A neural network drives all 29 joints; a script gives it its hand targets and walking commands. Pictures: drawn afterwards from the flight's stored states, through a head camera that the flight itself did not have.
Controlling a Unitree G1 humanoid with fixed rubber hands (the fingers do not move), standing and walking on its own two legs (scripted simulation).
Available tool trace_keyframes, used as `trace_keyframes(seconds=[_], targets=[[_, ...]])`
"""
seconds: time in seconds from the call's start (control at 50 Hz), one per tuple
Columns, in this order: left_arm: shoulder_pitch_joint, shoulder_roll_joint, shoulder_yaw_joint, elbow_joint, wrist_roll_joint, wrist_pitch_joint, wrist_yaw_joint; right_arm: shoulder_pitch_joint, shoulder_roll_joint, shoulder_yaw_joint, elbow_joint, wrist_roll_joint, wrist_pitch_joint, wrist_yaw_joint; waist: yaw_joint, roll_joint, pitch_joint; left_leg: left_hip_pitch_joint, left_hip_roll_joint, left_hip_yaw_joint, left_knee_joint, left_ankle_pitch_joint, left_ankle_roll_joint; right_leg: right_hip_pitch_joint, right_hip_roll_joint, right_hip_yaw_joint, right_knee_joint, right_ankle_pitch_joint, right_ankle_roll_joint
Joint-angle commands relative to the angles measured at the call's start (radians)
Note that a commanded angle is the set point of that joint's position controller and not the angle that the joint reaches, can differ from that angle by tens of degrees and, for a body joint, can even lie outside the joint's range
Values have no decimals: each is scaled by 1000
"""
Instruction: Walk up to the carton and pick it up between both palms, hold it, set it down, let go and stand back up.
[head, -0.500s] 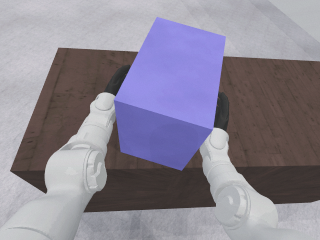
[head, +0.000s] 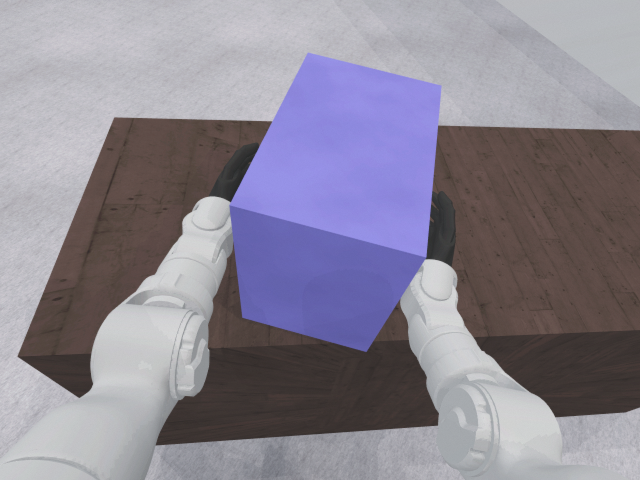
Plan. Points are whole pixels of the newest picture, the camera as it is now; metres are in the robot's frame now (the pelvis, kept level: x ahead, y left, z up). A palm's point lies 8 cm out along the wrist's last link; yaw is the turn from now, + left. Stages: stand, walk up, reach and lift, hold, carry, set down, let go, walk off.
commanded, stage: reach and lift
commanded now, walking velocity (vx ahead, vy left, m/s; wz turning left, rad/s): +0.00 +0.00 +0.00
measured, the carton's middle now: (337, 206) +0.47 -0.02 +0.06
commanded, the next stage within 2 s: none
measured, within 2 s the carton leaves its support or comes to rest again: neither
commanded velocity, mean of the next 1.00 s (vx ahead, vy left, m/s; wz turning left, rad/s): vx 0.00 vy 0.00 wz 0.00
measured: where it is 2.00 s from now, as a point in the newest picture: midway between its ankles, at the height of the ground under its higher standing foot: outside the picture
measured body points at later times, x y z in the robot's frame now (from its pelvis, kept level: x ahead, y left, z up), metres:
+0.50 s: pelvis -0.01 +0.00 +0.00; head -0.04 +0.05 +0.45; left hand +0.43 +0.15 +0.18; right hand +0.39 -0.14 +0.16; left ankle +0.02 +0.10 -0.75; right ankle +0.00 -0.14 -0.75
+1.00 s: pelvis -0.03 -0.02 +0.00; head -0.08 +0.02 +0.45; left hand +0.39 +0.13 +0.20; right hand +0.37 -0.16 +0.19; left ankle +0.02 +0.10 -0.75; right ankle +0.00 -0.14 -0.75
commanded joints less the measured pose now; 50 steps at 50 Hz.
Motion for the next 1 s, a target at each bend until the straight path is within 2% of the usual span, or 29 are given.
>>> trace_keyframes(seconds=[0.0, 0.08, 0.22, 0.28, 0.4, 0.5, 0.58, 0.66, 0.86, 0.98], targets=[[-756, -764, -202, -328, -8, -117, -114, -910, 621, 459, -240, -60, -21, 152, 4, 192, -847, 474, -58, -9, 75, 554, -81, 252, 58, 4, 69, 455, -18], [-758, -791, -214, -398, -11, -57, -106, -932, 584, 493, -296, 2, 53, 155, -2, 187, -796, 518, -60, -18, 63, 540, -76, 250, 56, 5, 51, 403, -18], [-666, -804, -157, -494, 37, 159, -116, -902, 502, 480, -361, 82, 205, 157, -14, 135, -605, 587, -58, -15, 13, 527, -68, 312, 58, -1, 4, 305, -10], [-658, -769, -109, -510, 59, 236, -132, -890, 464, 429, -357, 81, 248, 162, -15, 115, -489, 587, -60, -4, -19, 468, -65, 336, 59, -9, -13, 245, -4], [-611, -713, -54, -570, 98, 358, -156, -898, 406, 379, -399, 71, 299, 188, 10, 97, -372, 595, -66, 22, -54, 397, -59, 367, 70, -27, -26, 155, 5], [-612, -729, -100, -662, 90, 417, -155, -929, 387, 390, -453, 83, 320, 204, -4, 105, -379, 614, -71, 29, -56, 383, -61, 368, 74, -33, -27, 135, 9], [-635, -774, -164, -763, 63, 454, -135, -954, 369, 417, -487, 111, 333, 223, -17, 140, -426, 635, -68, 25, -51, 396, -79, 365, 78, -30, -17, 144, 8], [-646, -785, -184, -825, 53, 499, -112, -970, 353, 426, -495, 134, 361, 240, -20, 154, -427, 629, -67, 21, -59, 353, -82, 355, 80, -28, -15, 119, 7], [-614, -751, -115, -840, 80, 601, -88, -999, 337, 424, -475, 176, 438, 254, -5, 113, -355, 573, -73, 10, -106, 169, -44, 363, 72, -17, -16, 61, 8], [-616, -768, -126, -905, 71, 652, -67, -1049, 347, 489, -510, 236, 483, 252, 5, 99, -388, 571, -77, -3, -106, 160, -29, 364, 73, -10, -9, 76, 9]])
